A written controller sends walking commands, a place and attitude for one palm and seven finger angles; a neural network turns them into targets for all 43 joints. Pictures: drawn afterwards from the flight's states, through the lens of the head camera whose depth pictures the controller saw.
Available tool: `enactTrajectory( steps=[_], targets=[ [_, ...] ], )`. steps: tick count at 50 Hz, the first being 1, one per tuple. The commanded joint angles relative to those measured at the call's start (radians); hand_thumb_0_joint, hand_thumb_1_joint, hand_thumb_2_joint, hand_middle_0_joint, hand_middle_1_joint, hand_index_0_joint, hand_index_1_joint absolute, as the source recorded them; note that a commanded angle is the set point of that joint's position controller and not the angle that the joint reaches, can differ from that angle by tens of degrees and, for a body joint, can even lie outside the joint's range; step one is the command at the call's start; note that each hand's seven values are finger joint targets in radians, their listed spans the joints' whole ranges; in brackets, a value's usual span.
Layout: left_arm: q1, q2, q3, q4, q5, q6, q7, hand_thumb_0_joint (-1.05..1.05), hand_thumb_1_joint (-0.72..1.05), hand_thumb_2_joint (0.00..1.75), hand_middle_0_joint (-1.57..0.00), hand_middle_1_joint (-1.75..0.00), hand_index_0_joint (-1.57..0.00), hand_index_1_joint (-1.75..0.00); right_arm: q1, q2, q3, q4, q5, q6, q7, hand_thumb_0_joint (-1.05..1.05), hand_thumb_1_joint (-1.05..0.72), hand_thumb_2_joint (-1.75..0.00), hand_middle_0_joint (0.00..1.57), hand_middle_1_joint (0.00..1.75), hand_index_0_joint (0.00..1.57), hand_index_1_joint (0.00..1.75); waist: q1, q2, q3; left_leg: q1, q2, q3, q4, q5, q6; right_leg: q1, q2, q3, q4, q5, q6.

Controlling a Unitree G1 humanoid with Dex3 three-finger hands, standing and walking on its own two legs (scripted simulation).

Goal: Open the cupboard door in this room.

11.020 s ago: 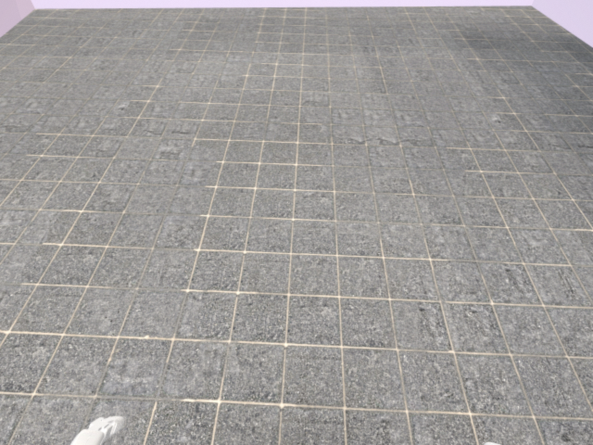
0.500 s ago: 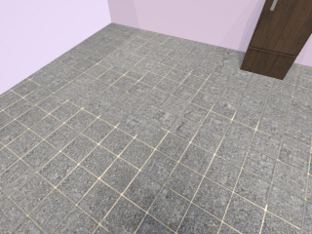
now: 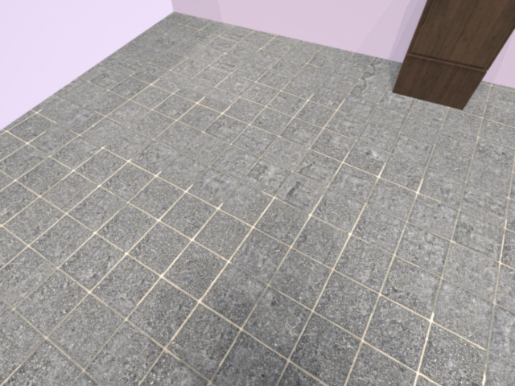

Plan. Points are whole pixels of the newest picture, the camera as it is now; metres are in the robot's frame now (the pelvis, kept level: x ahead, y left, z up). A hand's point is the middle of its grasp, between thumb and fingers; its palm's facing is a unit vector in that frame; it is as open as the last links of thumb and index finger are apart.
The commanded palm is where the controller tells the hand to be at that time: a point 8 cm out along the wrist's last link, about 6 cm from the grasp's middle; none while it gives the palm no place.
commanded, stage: turn or walk to find it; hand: left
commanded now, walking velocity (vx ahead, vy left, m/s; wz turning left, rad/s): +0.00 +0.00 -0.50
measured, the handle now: out of the picture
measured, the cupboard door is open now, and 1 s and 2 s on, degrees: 0 0 0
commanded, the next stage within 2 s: stand and wait in 0.70 s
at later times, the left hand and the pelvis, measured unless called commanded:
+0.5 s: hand out of the picture +0.07 +0.18 -0.17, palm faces -0.11 -0.97 -0.21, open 7.4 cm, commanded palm none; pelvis -0.01 -0.01 +0.00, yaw -10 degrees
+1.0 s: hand out of the picture +0.10 +0.17 -0.16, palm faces -0.13 -0.96 -0.23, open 7.4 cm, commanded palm none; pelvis +0.04 -0.01 +0.00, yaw -7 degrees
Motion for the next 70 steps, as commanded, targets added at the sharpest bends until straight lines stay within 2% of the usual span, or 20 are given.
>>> enactTrajectory(
  steps=[1,2,3,4,6,9,14,20,22,25,26,27,28,31,35,42,46,49,61,70],
  targets=[
    [0.112,0.085,0.032,-0.051,0.007,-0.030,0.001,0.00,0.90,0.90,-0.20,-0.30,-0.20,-0.30,0.019,-0.194,-0.058,-0.059,0.012,0.001,-0.005,0.00,-0.90,-0.90,0.20,0.30,0.20,0.30,0.022,0.069,-0.138,0.027,0.193,-0.093,0.011,0.235,0.071,0.119,-0.001,-0.020,-0.271,0.275,-0.001],
    [0.120,0.145,0.042,-0.054,0.015,-0.038,0.006,0.00,0.90,0.90,-0.20,-0.30,-0.20,-0.30,0.015,-0.150,-0.053,-0.076,0.019,0.005,-0.002,0.00,-0.90,-0.90,0.20,0.30,0.20,0.30,0.029,-0.100,-0.112,-0.085,0.115,-0.034,0.155,0.053,0.010,0.163,-0.108,0.136,-0.395,0.381,-0.037],
    [0.115,0.229,0.058,-0.065,0.017,-0.044,0.013,0.00,0.90,0.90,-0.20,-0.30,-0.20,-0.30,-0.021,-0.080,-0.035,-0.119,0.018,0.009,0.006,0.00,-0.90,-0.90,0.20,0.30,0.20,0.30,0.041,-0.352,-0.058,-0.297,-0.012,-0.002,0.338,-0.305,-0.040,0.189,-0.303,0.424,-0.458,0.535,-0.139],
    [0.135,0.229,0.055,-0.070,0.003,-0.041,0.018,0.00,0.90,0.90,-0.20,-0.30,-0.20,-0.30,-0.077,-0.107,-0.035,-0.137,0.016,0.026,0.004,0.00,-0.90,-0.90,0.20,0.30,0.20,0.30,0.072,-0.259,-0.055,-0.263,-0.010,-0.107,0.476,-0.331,-0.034,0.080,-0.351,0.445,-0.488,0.507,-0.216],
    [0.029,0.203,0.061,-0.098,0.007,-0.036,0.024,0.00,0.90,0.90,-0.20,-0.30,-0.20,-0.30,-0.075,-0.118,-0.043,-0.124,0.013,0.037,0.007,0.00,-0.90,-0.90,0.20,0.30,0.20,0.30,0.030,-0.248,0.021,-0.309,0.000,-0.179,0.599,-0.229,-0.022,0.000,-0.273,0.427,-0.529,0.230,-0.212],
    [-0.025,0.176,0.055,-0.128,0.004,-0.047,0.021,0.00,0.90,0.90,-0.20,-0.30,-0.20,-0.30,-0.012,-0.123,-0.043,-0.099,0.008,0.027,0.015,0.00,-0.90,-0.90,0.20,0.30,0.20,0.30,-0.009,-0.142,-0.067,-0.293,-0.004,-0.183,0.585,-0.113,-0.040,0.086,-0.197,0.325,-0.458,0.362,-0.176],
    [0.042,0.201,0.060,-0.124,0.002,-0.052,0.017,0.00,0.90,0.90,-0.20,-0.30,-0.20,-0.30,-0.049,-0.122,-0.034,-0.121,0.009,0.021,0.006,0.00,-0.90,-0.90,0.20,0.30,0.20,0.30,0.029,-0.126,-0.145,-0.296,-0.032,-0.179,0.478,-0.126,-0.062,0.230,-0.179,0.342,-0.410,0.550,-0.188],
    [0.040,0.224,0.066,-0.133,0.010,-0.062,0.006,0.00,0.90,0.90,-0.20,-0.30,-0.20,-0.30,-0.074,-0.136,-0.025,-0.160,0.005,-0.003,0.017,0.00,-0.90,-0.90,0.20,0.30,0.20,0.30,0.047,-0.156,-0.123,-0.254,-0.032,-0.166,0.297,-0.183,-0.057,0.198,-0.181,0.461,-0.509,0.095,-0.226],
    [0.006,0.216,0.062,-0.137,0.014,-0.062,0.008,0.00,0.90,0.90,-0.20,-0.30,-0.20,-0.30,-0.034,-0.123,-0.017,-0.145,0.009,-0.011,0.016,0.00,-0.90,-0.90,0.20,0.30,0.20,0.30,0.027,-0.155,-0.121,-0.164,-0.046,-0.170,0.186,-0.176,-0.039,0.148,-0.175,0.437,-0.500,0.160,-0.218],
    [-0.039,0.179,0.043,-0.125,-0.004,-0.063,0.015,0.00,0.90,0.90,-0.20,-0.30,-0.20,-0.30,0.127,-0.101,0.005,-0.070,0.015,-0.036,0.010,0.00,-0.90,-0.90,0.20,0.30,0.20,0.30,-0.038,-0.099,-0.176,0.112,-0.063,-0.148,-0.142,0.052,-0.024,0.081,-0.081,0.302,-0.388,0.249,-0.132],
    [-0.018,0.138,0.026,-0.118,-0.012,-0.065,0.016,0.00,0.90,0.90,-0.20,-0.30,-0.20,-0.30,0.154,-0.134,0.005,-0.049,0.016,-0.049,0.007,0.00,-0.90,-0.90,0.20,0.30,0.20,0.30,-0.041,0.020,-0.203,0.211,0.011,-0.228,-0.214,0.085,-0.008,0.022,-0.032,0.236,-0.299,0.240,-0.088],
    [0.005,0.088,0.009,-0.113,-0.017,-0.065,0.012,0.00,0.90,0.90,-0.20,-0.30,-0.20,-0.30,0.149,-0.199,-0.003,-0.052,0.008,-0.053,0.005,0.00,-0.90,-0.90,0.20,0.30,0.20,0.30,-0.033,0.216,-0.184,0.221,0.173,-0.453,-0.259,0.127,0.060,-0.083,0.044,0.140,-0.194,0.135,-0.037],
    [0.001,0.082,0.000,-0.097,-0.010,-0.065,0.014,0.00,0.90,0.90,-0.20,-0.30,-0.20,-0.30,0.098,-0.220,-0.001,-0.061,0.008,-0.039,0.005,0.00,-0.90,-0.90,0.20,0.30,0.20,0.30,-0.014,0.236,-0.132,0.131,0.254,-0.513,-0.297,0.143,0.125,-0.074,0.046,0.080,-0.145,0.005,-0.010],
    [-0.046,0.103,-0.006,-0.063,0.001,-0.058,0.013,0.00,0.90,0.90,-0.20,-0.30,-0.20,-0.30,0.074,-0.155,0.022,-0.035,0.009,-0.046,-0.011,0.00,-0.90,-0.90,0.20,0.30,0.20,0.30,-0.003,0.190,-0.008,0.036,0.169,-0.438,-0.294,0.419,0.143,-0.030,0.000,0.083,-0.064,0.045,0.009],
    [-0.072,0.086,-0.011,-0.053,-0.013,-0.057,0.017,0.00,0.90,0.90,-0.20,-0.30,-0.20,-0.30,0.160,-0.159,0.014,0.012,0.011,-0.039,-0.017,0.00,-0.90,-0.90,0.20,0.30,0.20,0.30,-0.025,0.138,-0.051,0.178,0.137,-0.380,-0.196,0.810,0.136,-0.061,-0.004,0.040,-0.054,0.055,0.024],
    [-0.057,0.069,-0.017,-0.024,-0.013,-0.058,0.029,0.00,0.90,0.90,-0.20,-0.30,-0.20,-0.30,0.201,-0.134,0.000,0.054,0.014,-0.033,-0.017,0.00,-0.90,-0.90,0.20,0.30,0.20,0.30,-0.020,0.096,-0.106,0.177,0.095,-0.345,-0.152,0.691,0.111,0.062,-0.011,0.015,-0.249,0.175,0.020],
    [0.023,0.114,-0.019,0.022,-0.012,-0.079,0.040,0.00,0.90,0.90,-0.20,-0.30,-0.20,-0.30,0.199,-0.068,0.014,0.057,0.027,-0.040,-0.010,0.00,-0.90,-0.90,0.20,0.30,0.20,0.30,-0.009,-0.042,-0.135,-0.009,0.003,-0.257,-0.128,0.318,0.017,0.301,-0.141,0.109,-0.329,0.625,-0.036],
    [0.012,0.105,-0.019,0.029,-0.015,-0.081,0.039,0.00,0.90,0.90,-0.20,-0.30,-0.20,-0.30,0.209,-0.064,0.017,0.078,0.018,-0.028,-0.009,0.00,-0.90,-0.90,0.20,0.30,0.20,0.30,-0.015,-0.168,-0.077,0.003,-0.014,-0.233,-0.151,0.217,0.000,0.231,-0.134,0.101,-0.320,0.611,-0.062],
    [0.045,0.094,-0.029,0.046,-0.016,-0.084,0.039,0.00,0.90,0.90,-0.20,-0.30,-0.20,-0.30,0.185,-0.065,0.027,0.094,0.021,-0.026,-0.012,0.00,-0.90,-0.90,0.20,0.30,0.20,0.30,-0.021,-0.006,-0.066,0.080,0.006,-0.228,-0.157,0.237,0.006,0.183,-0.099,0.104,-0.381,0.543,-0.052],
    [0.037,0.102,-0.020,0.035,-0.011,-0.075,0.037,0.00,0.90,0.90,-0.20,-0.30,-0.20,-0.30,0.161,-0.067,0.023,0.067,0.017,-0.005,-0.008,0.00,-0.90,-0.90,0.20,0.30,0.20,0.30,-0.026,-0.048,-0.057,0.056,-0.016,-0.221,-0.100,0.142,-0.003,0.121,-0.127,0.120,-0.424,0.359,-0.062]
  ],
)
